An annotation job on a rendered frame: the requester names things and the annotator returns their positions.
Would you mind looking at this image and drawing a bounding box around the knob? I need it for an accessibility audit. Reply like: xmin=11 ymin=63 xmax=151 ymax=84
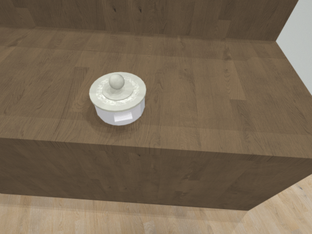
xmin=109 ymin=74 xmax=125 ymax=90

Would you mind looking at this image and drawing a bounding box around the pot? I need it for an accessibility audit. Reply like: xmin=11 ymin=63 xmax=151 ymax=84
xmin=95 ymin=98 xmax=145 ymax=126

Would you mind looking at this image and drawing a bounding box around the lid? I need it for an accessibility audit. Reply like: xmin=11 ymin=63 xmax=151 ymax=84
xmin=89 ymin=72 xmax=146 ymax=113

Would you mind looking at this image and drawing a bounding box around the table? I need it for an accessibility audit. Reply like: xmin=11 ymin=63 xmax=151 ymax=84
xmin=0 ymin=0 xmax=312 ymax=211

